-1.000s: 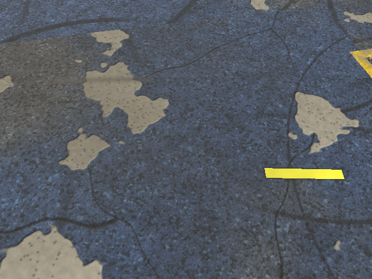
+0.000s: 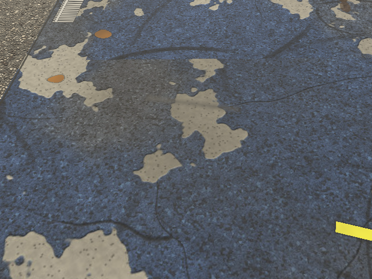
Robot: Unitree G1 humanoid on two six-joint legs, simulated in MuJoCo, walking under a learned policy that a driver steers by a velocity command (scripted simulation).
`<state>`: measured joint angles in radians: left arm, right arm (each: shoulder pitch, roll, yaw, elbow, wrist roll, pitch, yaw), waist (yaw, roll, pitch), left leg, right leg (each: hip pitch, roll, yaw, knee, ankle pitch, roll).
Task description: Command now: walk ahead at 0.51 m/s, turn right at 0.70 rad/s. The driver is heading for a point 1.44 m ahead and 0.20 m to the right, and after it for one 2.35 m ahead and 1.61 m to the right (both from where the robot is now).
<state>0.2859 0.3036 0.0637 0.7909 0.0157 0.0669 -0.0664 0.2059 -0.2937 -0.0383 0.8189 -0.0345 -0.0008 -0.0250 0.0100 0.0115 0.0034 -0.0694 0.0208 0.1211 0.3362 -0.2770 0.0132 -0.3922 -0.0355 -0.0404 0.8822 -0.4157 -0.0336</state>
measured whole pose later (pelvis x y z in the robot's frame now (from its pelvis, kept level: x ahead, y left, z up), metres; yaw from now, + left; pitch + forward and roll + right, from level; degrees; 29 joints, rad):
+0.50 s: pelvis +0.26 -0.14 -0.02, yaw -23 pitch +4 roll +2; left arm 0.53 0.28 0.04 0.86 -0.01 -0.08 -0.01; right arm -0.01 -0.29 0.00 0.67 -0.04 -0.04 0.06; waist 0.10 0.02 0.02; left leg -0.74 0.04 0.06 0.64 0.03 0.01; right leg 0.22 0.08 0.21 0.11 -0.37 -0.14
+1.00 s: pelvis +0.71 -0.34 -0.03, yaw -6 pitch +3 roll +0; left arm -0.07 0.26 -0.04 0.59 0.05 -0.11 -0.01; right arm 0.51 -0.31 -0.08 0.89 0.00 -0.08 0.02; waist -0.14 0.02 0.00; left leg -0.01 -0.09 -0.26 0.62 -0.49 0.08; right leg -0.51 -0.05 0.05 0.55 -0.11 0.03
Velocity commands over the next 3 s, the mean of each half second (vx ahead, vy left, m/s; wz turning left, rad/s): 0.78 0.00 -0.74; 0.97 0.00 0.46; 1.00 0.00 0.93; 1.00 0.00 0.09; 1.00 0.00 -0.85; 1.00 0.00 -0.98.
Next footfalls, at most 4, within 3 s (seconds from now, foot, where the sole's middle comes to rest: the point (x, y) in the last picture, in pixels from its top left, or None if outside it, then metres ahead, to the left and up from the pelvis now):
0.14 right None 0.07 -0.14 -0.78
0.58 left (252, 267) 0.56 -0.17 -0.78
0.98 right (328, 199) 0.84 -0.52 -0.78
1.42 left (263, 129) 1.24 -0.31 -0.78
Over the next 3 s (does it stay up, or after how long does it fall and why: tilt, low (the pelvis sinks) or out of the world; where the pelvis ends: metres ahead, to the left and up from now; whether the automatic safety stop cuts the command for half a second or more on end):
stays up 2.51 -0.18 -0.01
